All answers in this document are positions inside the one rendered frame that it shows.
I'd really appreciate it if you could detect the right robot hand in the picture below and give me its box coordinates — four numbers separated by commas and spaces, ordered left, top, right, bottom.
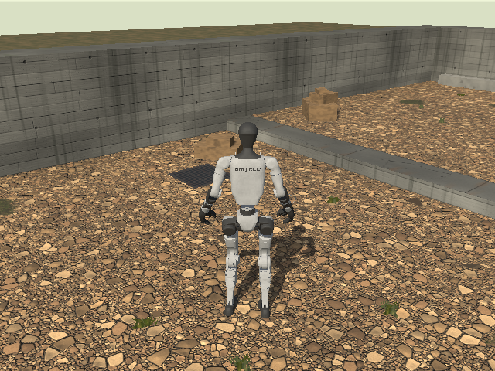
277, 207, 295, 223

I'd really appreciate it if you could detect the robot right forearm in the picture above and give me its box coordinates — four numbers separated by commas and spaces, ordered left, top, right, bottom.
278, 186, 292, 212

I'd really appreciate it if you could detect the robot left upper arm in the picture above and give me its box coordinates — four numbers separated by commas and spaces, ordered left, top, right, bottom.
210, 155, 232, 198

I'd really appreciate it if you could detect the robot left forearm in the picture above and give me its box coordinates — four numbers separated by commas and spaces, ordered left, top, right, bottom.
201, 186, 217, 213

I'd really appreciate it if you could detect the robot right upper arm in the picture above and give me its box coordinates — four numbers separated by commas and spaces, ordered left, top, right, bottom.
264, 156, 286, 198

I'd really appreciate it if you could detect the left robot hand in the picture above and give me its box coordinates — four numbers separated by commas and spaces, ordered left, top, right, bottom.
199, 208, 217, 225

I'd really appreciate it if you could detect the robot right thigh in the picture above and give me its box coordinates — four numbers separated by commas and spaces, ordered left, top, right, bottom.
258, 216, 274, 269

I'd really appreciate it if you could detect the humanoid robot torso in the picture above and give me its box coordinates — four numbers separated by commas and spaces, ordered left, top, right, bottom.
230, 152, 266, 232

